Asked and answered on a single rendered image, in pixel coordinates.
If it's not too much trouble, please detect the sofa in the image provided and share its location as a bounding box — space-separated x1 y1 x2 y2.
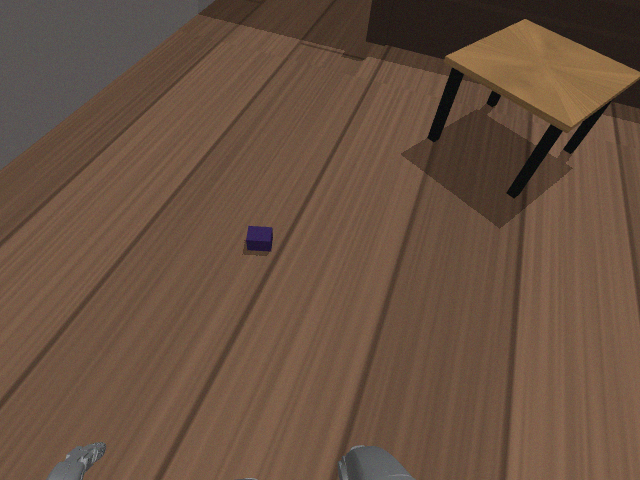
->
366 0 640 109

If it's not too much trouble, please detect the left robot hand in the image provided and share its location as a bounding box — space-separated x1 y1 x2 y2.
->
46 442 106 480

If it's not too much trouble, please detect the coffee table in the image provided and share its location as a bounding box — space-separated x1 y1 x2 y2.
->
427 19 640 198

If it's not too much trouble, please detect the small box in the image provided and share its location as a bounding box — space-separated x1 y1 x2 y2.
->
246 226 273 252

